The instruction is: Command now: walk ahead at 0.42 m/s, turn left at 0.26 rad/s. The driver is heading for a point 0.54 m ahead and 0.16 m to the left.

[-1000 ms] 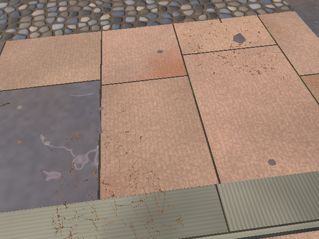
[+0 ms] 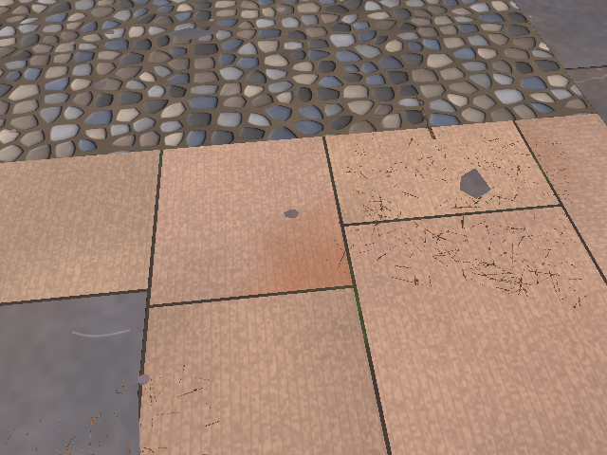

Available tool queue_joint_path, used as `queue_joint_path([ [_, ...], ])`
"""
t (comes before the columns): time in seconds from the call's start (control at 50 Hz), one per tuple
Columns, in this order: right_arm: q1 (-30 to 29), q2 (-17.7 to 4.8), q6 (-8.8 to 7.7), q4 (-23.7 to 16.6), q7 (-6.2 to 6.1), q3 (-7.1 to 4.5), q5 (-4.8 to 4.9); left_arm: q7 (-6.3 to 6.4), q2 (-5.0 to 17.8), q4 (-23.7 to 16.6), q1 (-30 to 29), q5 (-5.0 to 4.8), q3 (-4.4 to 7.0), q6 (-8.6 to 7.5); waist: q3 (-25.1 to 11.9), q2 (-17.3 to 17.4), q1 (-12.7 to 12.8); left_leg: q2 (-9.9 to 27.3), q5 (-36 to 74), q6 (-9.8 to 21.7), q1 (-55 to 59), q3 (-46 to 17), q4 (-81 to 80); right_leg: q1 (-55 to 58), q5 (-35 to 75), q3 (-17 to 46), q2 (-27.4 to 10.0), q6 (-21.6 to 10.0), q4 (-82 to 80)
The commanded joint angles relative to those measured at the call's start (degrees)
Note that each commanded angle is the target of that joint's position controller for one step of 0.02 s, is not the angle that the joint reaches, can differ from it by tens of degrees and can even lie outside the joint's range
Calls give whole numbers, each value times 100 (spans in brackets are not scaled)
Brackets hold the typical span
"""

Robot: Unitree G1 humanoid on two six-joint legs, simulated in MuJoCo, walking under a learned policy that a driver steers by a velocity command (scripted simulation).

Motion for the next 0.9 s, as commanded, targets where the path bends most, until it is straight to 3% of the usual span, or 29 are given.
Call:
queue_joint_path([
  [0.02,425,-192,136,-87,-55,-111,-46,96,556,-206,-167,91,101,-134,301,-508,-276,194,469,-146,-355,-350,-396,-53,1064,874,-1476,-801,-1544],
  [0.08,-8,-135,134,-327,-2,-109,-143,240,780,-246,-300,105,147,-79,272,-580,-275,136,1209,-355,-245,-69,-1712,30,2316,149,-1373,-680,-1367],
  [0.14,-652,-24,147,-587,118,-61,-195,385,1041,-277,-213,12,215,32,200,-621,10,70,1626,-444,136,398,-2765,275,2595,-167,-1450,-651,-1151],
  [0.2,-805,-216,205,-823,211,-133,-188,451,1192,-257,-166,-127,300,187,59,-718,59,26,1250,-351,94,450,-3236,1021,2807,-132,-1726,-570,-674],
  [0.24,-667,-376,220,-915,264,-211,-194,482,1258,-317,-341,-209,362,282,-39,-804,-66,-113,735,-184,271,584,-3444,1287,3152,-118,-1824,-439,-144],
  [0.28,125,-677,176,-769,275,-390,-201,505,1213,-417,-528,-266,377,367,-430,-576,-484,-536,1078,87,1333,820,-4254,1245,3357,-293,-1475,-121,1207],
  [0.3,484,-1168,156,-742,180,-565,-217,475,1077,-449,-214,-147,331,376,-790,141,-563,-268,2988,326,2400,168,-4478,589,2195,-387,-1042,252,2477],
  [0.32,556,-1704,190,-811,60,-661,-256,414,491,-672,68,192,147,345,-1177,1473,-135,1060,5796,1145,3927,-1713,-3994,-1335,-2444,-318,-204,665,4385],
  [0.34,597,-1539,147,-990,110,-570,-316,337,597,-746,229,62,108,279,-2261,1232,-217,1776,4562,2056,4602,-3369,-4512,-2089,-3407,925,261,711,5662],
  [0.36,391,-1235,121,-1126,141,-502,-276,294,875,-830,-261,-148,179,252,-2007,518,-391,1475,3609,1810,4288,-2940,-4793,-2442,-2869,1308,9,584,5836],
  [0.38,-9,-1023,112,-1203,107,-449,-183,323,881,-914,-578,-180,177,265,-1456,180,-305,1194,2776,1466,3760,-2397,-4881,-2634,-2303,1293,-178,524,5542],
  [0.4,-286,-866,140,-1276,70,-398,-132,396,922,-877,-712,-92,204,315,-1091,-168,-207,991,2317,1220,3121,-2077,-5008,-2517,-1943,1311,-365,540,5138],
  [0.42,-433,-779,179,-1313,26,-368,-137,451,1034,-940,-775,-38,251,378,-910,-64,-88,856,2049,1123,2567,-1924,-5119,-2211,-1764,1351,-437,531,4767],
  [0.44,-465,-775,212,-1356,-2,-361,-202,463,1058,-973,-761,-28,273,430,-847,102,-12,729,1941,1071,2248,-1846,-5218,-1932,-1653,1324,-391,522,4529],
  [0.48,-409,-886,226,-1416,-51,-399,-252,491,904,-982,-672,-32,245,471,-854,255,34,570,2144,1031,2083,-1690,-5248,-1721,-1530,1252,-251,557,3920],
  [0.56,-386,-1056,315,-1555,-152,-468,-177,536,817,-1047,-857,-40,211,541,-892,343,-67,443,1261,915,2003,-1802,-5281,-1610,-1159,1322,-125,710,3049],
  [0.62,-491,-1008,393,-1652,-187,-452,-189,509,840,-1096,-954,-68,219,548,-744,485,-123,346,264,788,1797,-1939,-5361,-1453,-933,1341,-93,743,2612],
  [0.7,-420,-878,469,-1675,-184,-380,-251,426,844,-1128,-902,-94,204,466,-735,641,-238,389,345,746,1866,-2099,-5208,-1007,-1020,1214,-129,681,1997],
  [0.76,-468,-800,542,-1688,-192,-299,-195,313,791,-1044,-548,-91,197,383,-681,596,-30,233,592,532,1800,-2042,-4876,-185,-387,969,-72,443,585],
  [0.78,-280,-724,553,-1642,-202,-269,-177,283,918,-1031,-461,-26,225,370,-622,415,-30,24,338,304,1565,-1870,-4669,240,-10,1125,-319,284,120],
  [0.8,-122,-494,534,-1662,-197,-199,-236,285,1286,-1101,-411,120,280,375,-603,-509,-166,-485,-527,-26,1020,-1301,-3741,635,427,2130,-1350,-85,-280],
  [0.82,-307,-594,465,-1872,-171,-254,-191,284,1519,-1095,-556,232,327,399,-215,-1820,-312,-1180,-1577,-295,393,-384,-3114,236,1134,3225,-2141,-935,-577],
  [0.84,-493,-964,400,-1835,-155,-353,-274,300,1253,-1251,-748,255,273,366,-261,-1570,-112,-979,-1918,-500,460,-537,-2004,12,1255,3443,-2355,-1299,-657],
  [0.86,-469,-1087,397,-1744,-136,-428,-205,328,1229,-1298,-829,166,279,349,-277,-1247,-116,-1009,-1757,-578,359,-565,-1345,139,1360,3132,-2133,-1200,-554],
  [0.88,-293,-938,451,-1575,-149,-421,-200,346,1207,-1316,-936,66,273,346,-287,-970,-210,-959,-1570,-686,335,-564,-997,245,1419,2735,-1845,-983,-422],
  [0.9,-213,-799,503,-1520,-162,-389,-232,350,1100,-1318,-994,-32,236,342,-245,-931,-230,-879,-1367,-781,248,-592,-817,359,1588,2538,-1732,-874,-327],
])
